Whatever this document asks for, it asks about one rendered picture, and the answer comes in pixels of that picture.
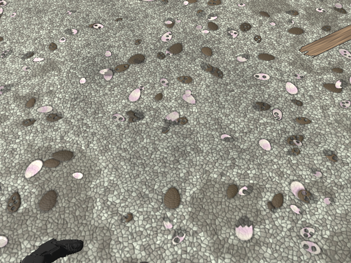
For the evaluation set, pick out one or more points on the robot left hand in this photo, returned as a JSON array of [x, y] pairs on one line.
[[51, 250]]

